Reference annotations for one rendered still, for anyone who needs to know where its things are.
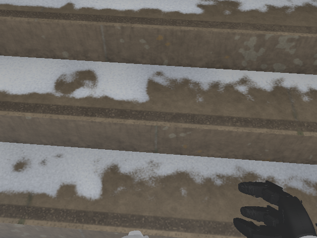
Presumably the robot right hand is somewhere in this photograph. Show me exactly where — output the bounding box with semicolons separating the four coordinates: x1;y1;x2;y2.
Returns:
233;180;317;238

